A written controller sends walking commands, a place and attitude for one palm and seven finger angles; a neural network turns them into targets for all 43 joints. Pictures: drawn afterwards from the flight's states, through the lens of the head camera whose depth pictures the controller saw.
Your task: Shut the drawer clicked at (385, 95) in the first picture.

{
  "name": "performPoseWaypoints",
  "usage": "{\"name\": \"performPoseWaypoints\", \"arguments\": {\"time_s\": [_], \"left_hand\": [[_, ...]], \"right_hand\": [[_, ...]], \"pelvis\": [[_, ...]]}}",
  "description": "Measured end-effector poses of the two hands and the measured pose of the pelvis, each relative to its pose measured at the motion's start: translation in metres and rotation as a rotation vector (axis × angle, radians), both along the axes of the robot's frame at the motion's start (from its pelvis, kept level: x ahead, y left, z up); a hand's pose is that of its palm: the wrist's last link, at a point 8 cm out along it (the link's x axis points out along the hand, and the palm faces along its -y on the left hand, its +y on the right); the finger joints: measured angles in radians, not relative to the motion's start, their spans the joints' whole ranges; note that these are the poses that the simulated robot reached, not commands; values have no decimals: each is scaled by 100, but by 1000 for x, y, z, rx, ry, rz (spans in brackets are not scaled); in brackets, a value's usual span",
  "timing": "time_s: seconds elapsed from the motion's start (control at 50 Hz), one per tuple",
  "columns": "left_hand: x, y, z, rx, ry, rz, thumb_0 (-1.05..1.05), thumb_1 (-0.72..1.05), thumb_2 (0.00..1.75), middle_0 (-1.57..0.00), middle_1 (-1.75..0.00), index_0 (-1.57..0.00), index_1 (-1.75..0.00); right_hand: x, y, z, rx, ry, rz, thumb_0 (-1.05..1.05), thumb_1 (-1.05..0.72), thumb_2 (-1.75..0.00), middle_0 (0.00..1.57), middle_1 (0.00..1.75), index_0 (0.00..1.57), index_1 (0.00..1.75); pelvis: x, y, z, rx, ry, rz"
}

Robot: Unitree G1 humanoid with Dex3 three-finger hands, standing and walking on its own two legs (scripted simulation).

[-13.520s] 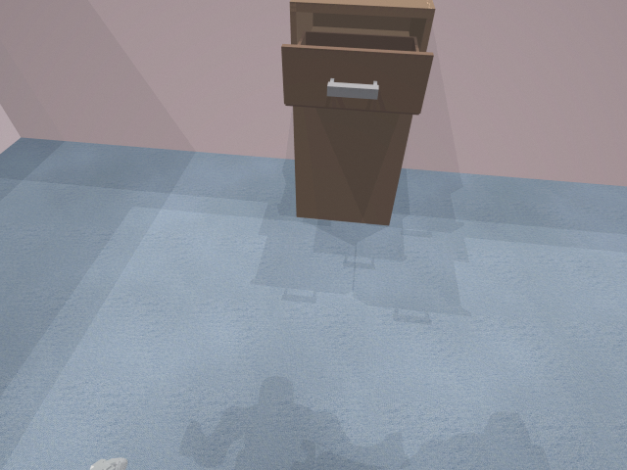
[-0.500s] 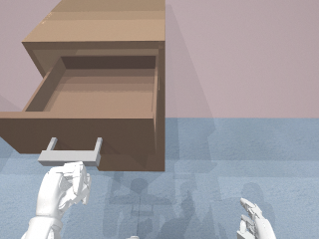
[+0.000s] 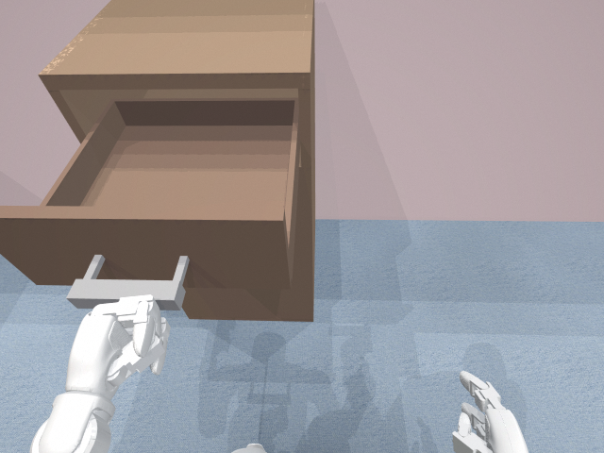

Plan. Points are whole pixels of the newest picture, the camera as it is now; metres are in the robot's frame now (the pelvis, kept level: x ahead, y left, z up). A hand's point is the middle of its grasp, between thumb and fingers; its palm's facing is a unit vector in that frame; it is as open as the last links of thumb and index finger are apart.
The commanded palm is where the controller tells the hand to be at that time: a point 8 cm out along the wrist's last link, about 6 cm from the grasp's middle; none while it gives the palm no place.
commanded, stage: push the drawer shut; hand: left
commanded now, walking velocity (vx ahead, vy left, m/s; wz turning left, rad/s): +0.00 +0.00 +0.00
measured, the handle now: (134, 278) +0.32 +0.23 +0.07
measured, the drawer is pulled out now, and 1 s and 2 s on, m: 0.28 0.16 0.04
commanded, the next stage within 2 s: none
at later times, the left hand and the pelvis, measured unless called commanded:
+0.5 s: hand (168, 297) +0.29 +0.18 +0.07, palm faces +0.00 -1.00 -0.04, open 3.2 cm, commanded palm +0.28 +0.24 +0.07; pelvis -0.01 +0.01 +0.00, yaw -1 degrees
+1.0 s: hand (181, 256) +0.35 +0.18 +0.07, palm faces +0.01 -1.00 -0.04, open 3.2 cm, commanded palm +0.34 +0.23 +0.07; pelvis -0.01 +0.02 +0.00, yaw -1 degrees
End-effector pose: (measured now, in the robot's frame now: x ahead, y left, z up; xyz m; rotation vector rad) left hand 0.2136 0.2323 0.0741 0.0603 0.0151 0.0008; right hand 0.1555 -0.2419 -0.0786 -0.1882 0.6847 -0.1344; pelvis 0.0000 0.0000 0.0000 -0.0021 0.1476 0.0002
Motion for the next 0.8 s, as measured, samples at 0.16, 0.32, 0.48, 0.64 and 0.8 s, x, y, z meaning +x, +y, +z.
{"name": "performPoseWaypoints", "arguments": {"time_s": [0.16,0.32,0.48,0.64,0.8], "left_hand": [[9,3,-2,-1,-21,10,1,84,92,-140,-160,-140,-160],[32,6,-3,-4,-23,-2,-1,81,92,-140,-160,-141,-160],[56,5,-1,-16,-22,-5,2,83,92,-140,-160,-140,-160],[78,6,-2,-18,-23,-4,1,82,90,-140,-160,-140,-160],[97,7,-3,-21,-25,0,0,81,90,-140,-160,-140,-160]], "right_hand": [[-11,0,-4,-8,34,1,1,-90,-90,21,30,20,30],[-22,3,-7,-11,66,-9,1,-90,-90,21,30,20,30],[-33,6,-6,-6,84,-28,1,-90,-90,21,30,20,30],[-45,5,-7,-14,132,-47,1,-90,-90,21,30,20,30],[-56,6,-11,-20,185,-59,1,-90,-90,21,30,20,30]], "pelvis": [[-6,1,1,-2,-7,3],[-13,5,2,-7,-10,3],[-15,9,4,-5,-12,-8],[-14,14,6,-6,-9,-17],[-14,18,6,-9,1,-17]]}}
